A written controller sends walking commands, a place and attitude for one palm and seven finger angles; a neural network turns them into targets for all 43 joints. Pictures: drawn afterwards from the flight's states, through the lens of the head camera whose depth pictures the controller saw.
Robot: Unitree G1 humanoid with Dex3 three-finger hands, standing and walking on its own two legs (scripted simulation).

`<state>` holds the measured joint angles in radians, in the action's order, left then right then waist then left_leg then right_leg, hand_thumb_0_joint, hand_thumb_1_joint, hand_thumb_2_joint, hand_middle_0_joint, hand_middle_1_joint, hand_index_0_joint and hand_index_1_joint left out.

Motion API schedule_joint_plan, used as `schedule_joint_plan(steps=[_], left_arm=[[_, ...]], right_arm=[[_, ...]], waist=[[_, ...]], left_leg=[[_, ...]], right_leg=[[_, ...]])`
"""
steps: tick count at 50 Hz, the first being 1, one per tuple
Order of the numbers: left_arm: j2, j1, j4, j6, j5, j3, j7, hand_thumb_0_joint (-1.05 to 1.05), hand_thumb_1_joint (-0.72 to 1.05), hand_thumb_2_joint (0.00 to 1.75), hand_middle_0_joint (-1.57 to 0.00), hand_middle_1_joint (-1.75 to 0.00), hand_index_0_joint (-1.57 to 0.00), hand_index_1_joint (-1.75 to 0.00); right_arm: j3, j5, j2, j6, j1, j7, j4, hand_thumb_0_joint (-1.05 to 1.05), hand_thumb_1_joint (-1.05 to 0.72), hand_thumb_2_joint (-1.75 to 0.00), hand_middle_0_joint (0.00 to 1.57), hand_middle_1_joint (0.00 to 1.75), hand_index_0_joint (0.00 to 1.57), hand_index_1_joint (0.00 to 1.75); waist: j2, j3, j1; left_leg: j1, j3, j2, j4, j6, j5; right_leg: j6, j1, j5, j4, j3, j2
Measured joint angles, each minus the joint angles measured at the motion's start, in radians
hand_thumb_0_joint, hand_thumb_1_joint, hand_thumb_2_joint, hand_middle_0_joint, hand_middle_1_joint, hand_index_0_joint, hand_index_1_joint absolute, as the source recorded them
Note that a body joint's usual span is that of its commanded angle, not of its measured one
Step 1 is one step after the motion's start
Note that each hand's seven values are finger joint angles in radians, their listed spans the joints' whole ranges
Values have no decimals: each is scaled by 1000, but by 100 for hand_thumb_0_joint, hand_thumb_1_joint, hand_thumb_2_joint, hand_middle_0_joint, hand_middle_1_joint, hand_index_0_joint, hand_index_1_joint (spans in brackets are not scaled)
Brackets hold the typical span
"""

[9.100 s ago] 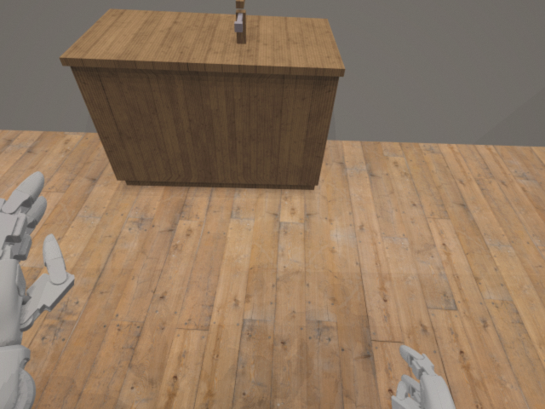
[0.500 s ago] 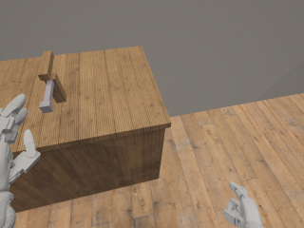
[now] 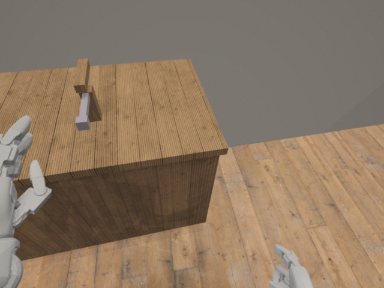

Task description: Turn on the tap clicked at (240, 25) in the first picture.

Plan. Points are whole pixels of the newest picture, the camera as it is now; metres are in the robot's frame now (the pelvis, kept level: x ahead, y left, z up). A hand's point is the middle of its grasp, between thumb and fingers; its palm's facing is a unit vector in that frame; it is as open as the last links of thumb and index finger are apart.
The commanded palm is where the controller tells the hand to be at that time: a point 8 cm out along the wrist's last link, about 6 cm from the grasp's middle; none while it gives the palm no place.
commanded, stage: shuffle to correct the standing spot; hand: left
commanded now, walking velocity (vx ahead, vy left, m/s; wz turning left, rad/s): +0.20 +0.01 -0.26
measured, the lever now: (83, 123) +0.47 +0.33 +0.05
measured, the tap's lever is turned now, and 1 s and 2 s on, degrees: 0 0 0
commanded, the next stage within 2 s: come to a stop and stand still in 0.54 s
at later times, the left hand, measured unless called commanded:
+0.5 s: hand (107, 149) +0.31 +0.18 +0.15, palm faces +0.33 -0.87 -0.37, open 7.5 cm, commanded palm +0.25 +0.23 +0.17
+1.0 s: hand (129, 99) +0.42 +0.17 +0.18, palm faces +0.27 -0.84 -0.48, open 7.4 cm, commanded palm +0.37 +0.22 +0.17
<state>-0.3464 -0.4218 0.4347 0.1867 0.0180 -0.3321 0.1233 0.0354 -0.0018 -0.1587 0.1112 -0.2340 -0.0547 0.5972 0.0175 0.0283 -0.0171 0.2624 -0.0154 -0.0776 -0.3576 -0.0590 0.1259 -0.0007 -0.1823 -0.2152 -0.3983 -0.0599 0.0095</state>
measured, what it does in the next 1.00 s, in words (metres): walks ahead: left foot, then right foot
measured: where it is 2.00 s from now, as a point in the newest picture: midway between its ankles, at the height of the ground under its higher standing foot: outside the picture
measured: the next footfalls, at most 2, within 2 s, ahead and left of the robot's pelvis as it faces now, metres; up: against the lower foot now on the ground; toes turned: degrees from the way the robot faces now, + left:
left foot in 0.70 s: +0.21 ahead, +0.10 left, +0.00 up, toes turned -6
right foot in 0.92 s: +0.22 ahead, -0.11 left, +0.00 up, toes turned -8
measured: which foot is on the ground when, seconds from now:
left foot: down 0.00-0.44, up 0.46-0.68, down 0.70-1.00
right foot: down 0.00-0.70, up 0.72-0.90, down 0.92-1.00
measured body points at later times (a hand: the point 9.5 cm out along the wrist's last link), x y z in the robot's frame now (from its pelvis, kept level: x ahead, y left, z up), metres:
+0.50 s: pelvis +0.07 -0.03 -0.02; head +0.07 -0.03 +0.43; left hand +0.28 +0.23 +0.17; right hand +0.19 -0.28 -0.11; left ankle +0.06 +0.06 -0.71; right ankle +0.03 -0.13 -0.74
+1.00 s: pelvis +0.17 -0.03 -0.02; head +0.19 -0.05 +0.43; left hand +0.40 +0.21 +0.21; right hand +0.33 -0.25 -0.10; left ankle +0.21 +0.09 -0.74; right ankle +0.18 -0.11 -0.74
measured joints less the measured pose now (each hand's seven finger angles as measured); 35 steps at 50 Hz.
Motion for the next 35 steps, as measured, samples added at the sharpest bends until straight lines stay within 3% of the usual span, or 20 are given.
schedule_joint_plan(steps=[5,11,15,18,22,24,26,28,31,35], left_arm=[[-4,-47,7,-2,6,-13,3,1,89,90,-21,-30,-21,-30],[22,6,-20,-14,10,-15,12,1,89,90,-21,-30,-21,-30],[36,38,-45,-17,12,-6,15,1,89,90,-21,-30,-20,-30],[29,38,-62,-21,8,-16,16,1,89,90,-21,-30,-20,-30],[2,26,-34,-19,1,-19,13,2,89,90,-21,-30,-20,-30],[1,25,-4,-2,4,-9,10,2,89,90,-21,-30,-21,-30],[9,9,27,21,7,-6,8,2,88,90,-21,-30,-21,-30],[5,-22,48,50,6,-19,13,1,88,90,-21,-30,-21,-30],[-23,-55,50,83,5,-44,20,1,88,90,-21,-30,-21,-30],[-54,-64,59,79,17,-76,20,1,88,90,-21,-30,-21,-30]], right_arm=[[-14,4,-8,-11,-15,2,20,2,-90,-90,21,30,21,30],[-33,-1,-43,-24,-9,-6,31,2,-90,-90,21,30,21,30],[-39,-10,-56,-27,0,-11,24,2,-90,-90,21,30,21,30],[-38,-9,-44,-20,10,-14,11,2,-90,-90,20,30,21,30],[-34,-5,-34,-6,-11,-6,-8,1,-90,-90,20,30,21,30],[-37,-8,-38,-11,-22,5,12,1,-90,-90,20,30,21,30],[-39,-14,-46,-13,-33,19,31,1,-90,-90,20,30,21,30],[-42,-17,-54,-16,-37,28,36,2,-90,-90,20,30,21,30],[-51,-13,-65,-19,-41,33,26,2,-90,-90,20,30,21,30],[-64,-12,-80,-8,-22,33,21,2,-90,-90,20,30,20,30]], waist=[[-17,-28,-8],[-26,-41,-27],[-17,-46,-16],[-5,-42,-5],[-27,-29,18],[-35,-24,20],[-26,-20,11],[-13,-12,8],[-4,11,15],[7,61,12]], left_leg=[[28,-16,23,-73,8,104],[66,-46,59,-219,4,186],[65,-72,73,-277,-8,144],[52,-102,79,-297,-2,186],[61,-89,107,-352,14,257],[119,-45,99,-510,30,302],[179,-24,81,-665,46,299],[222,-25,80,-718,52,288],[244,-39,101,-588,48,217],[128,-77,102,-221,18,-15]], right_leg=[[28,-10,-77,-33,3,15],[35,-32,-84,-124,-11,43],[37,-60,-157,-243,-26,52],[43,-106,-208,-353,7,35],[52,-83,-154,-261,60,40],[55,-68,-160,-244,72,53],[58,-42,-157,-197,60,52],[56,-16,-144,-149,38,43],[42,19,-142,-103,23,22],[18,35,-220,-210,11,-9]])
